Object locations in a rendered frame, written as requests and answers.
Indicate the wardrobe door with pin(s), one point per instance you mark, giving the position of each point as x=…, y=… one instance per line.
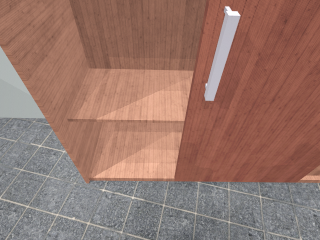
x=264, y=122
x=315, y=172

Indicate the handle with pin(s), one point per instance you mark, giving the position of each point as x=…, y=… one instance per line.
x=229, y=26

